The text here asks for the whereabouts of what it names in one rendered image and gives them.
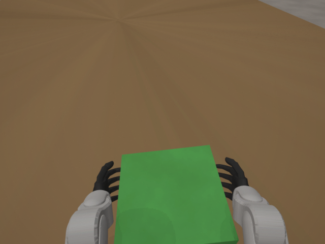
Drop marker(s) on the carton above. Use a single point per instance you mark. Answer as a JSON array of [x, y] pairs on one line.
[[172, 196]]

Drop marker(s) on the robot right forearm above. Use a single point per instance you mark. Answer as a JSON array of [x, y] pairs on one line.
[[261, 223]]

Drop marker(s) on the robot right hand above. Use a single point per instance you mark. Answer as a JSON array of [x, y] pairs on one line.
[[237, 177]]

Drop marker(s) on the robot left hand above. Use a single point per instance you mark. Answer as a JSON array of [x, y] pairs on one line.
[[102, 181]]

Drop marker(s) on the robot left forearm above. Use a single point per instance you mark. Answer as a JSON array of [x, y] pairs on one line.
[[90, 223]]

